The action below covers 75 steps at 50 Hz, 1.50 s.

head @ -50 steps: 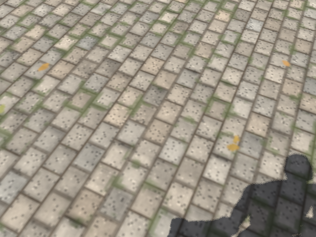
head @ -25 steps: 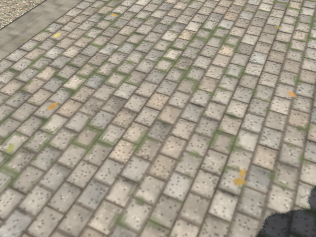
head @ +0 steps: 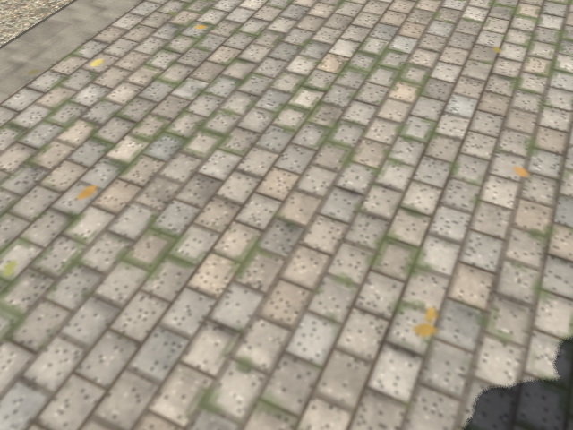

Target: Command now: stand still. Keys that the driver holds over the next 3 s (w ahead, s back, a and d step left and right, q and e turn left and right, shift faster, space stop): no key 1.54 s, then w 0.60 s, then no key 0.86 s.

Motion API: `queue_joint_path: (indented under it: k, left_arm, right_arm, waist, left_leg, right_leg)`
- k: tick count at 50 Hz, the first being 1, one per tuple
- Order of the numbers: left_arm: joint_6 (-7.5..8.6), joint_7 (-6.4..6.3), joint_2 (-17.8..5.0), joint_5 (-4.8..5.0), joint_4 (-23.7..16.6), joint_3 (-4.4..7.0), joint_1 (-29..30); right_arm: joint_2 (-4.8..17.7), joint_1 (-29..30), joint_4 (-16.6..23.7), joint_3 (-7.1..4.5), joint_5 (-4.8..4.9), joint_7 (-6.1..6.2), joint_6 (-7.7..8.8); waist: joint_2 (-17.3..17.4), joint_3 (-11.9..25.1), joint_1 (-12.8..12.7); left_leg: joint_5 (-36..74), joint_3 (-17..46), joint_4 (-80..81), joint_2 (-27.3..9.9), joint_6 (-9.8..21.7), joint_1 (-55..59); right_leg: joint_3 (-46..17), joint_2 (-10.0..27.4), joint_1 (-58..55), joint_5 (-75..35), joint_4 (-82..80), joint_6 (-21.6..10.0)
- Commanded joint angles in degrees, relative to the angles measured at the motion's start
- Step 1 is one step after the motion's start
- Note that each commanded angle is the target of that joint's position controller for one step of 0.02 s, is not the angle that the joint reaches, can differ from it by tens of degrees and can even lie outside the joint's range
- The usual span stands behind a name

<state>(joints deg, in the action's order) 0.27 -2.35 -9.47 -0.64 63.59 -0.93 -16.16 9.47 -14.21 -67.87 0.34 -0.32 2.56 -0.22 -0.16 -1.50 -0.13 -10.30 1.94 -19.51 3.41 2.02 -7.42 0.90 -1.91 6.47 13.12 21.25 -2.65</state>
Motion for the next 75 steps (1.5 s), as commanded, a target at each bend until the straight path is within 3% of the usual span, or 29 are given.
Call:
queue_joint_path:
  k: [1, 33, 75]
  left_arm:
    - [0.31, -0.17, -4.68, 0.01, -0.27, 0.64, -3.33]
    - [0.81, -0.35, -2.08, 0.04, 1.95, 0.39, -7.22]
    - [1.32, -0.52, -1.36, 0.15, 1.71, 0.67, -9.22]
  right_arm:
    - [4.46, -3.08, 0.04, -0.45, -0.01, 0.18, 0.24]
    - [1.79, -7.07, -1.10, 0.29, -0.01, 0.47, 0.41]
    - [0.79, -9.00, -0.83, 0.28, 0.09, 0.68, 0.27]
  waist:
    - [-0.40, -2.51, 0.01]
    - [-0.01, -3.32, -0.04]
    - [-0.01, -3.63, -0.05]
  left_leg:
    - [5.90, 6.16, 2.43, -6.97, 1.20, -0.44]
    - [5.27, 5.26, 0.85, -7.30, 0.46, -1.94]
    - [5.06, 3.92, -0.81, -7.77, -0.82, -2.34]
  right_leg:
    - [-6.90, 7.41, 3.55, -5.29, -4.51, -0.93]
    - [-7.26, 6.90, 3.47, -6.50, -4.65, -1.42]
    - [-7.72, 7.06, 1.00, -13.40, -4.92, -1.55]
